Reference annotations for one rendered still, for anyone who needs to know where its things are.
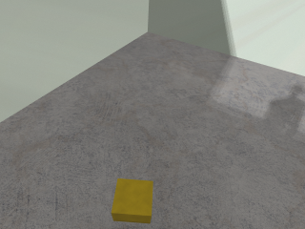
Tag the carton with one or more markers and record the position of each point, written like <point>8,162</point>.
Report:
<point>133,201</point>

